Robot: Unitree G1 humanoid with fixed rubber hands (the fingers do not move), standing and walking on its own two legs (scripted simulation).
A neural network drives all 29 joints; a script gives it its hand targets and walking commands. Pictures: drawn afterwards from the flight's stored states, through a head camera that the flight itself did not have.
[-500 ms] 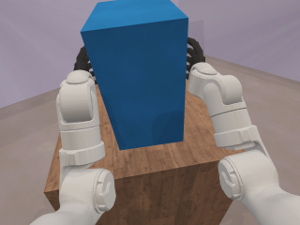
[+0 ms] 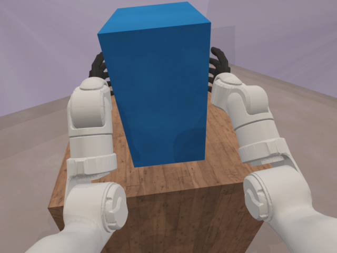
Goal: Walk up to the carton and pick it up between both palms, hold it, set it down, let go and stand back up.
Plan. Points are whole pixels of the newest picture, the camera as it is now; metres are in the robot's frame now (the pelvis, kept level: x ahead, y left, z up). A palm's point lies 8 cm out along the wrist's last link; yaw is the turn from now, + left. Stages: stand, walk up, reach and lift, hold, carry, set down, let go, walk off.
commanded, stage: hold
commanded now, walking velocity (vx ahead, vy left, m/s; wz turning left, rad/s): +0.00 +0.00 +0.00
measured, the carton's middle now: (161, 84) +0.40 -0.01 +0.28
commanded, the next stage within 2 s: none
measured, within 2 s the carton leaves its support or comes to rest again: neither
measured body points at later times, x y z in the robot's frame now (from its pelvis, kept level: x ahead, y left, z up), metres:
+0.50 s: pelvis +0.01 +0.01 +0.00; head -0.06 +0.05 +0.44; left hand +0.38 +0.13 +0.28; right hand +0.37 -0.13 +0.30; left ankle +0.05 +0.14 -0.75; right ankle +0.01 -0.10 -0.75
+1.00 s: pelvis +0.01 +0.01 +0.00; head -0.07 +0.04 +0.44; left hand +0.38 +0.13 +0.29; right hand +0.37 -0.13 +0.30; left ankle +0.05 +0.14 -0.75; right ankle +0.01 -0.10 -0.75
